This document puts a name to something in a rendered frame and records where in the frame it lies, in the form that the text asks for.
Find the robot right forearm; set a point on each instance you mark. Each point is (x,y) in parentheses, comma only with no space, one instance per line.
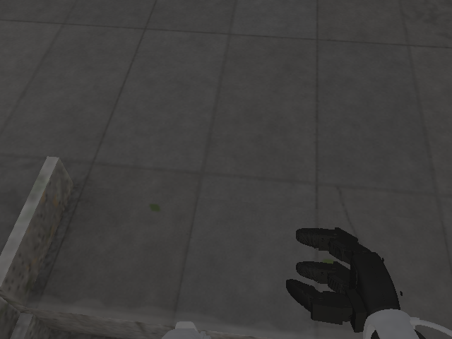
(390,324)

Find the robot left shin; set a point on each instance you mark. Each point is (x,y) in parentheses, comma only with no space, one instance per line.
(185,324)

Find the robot right hand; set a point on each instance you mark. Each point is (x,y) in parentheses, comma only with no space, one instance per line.
(360,291)

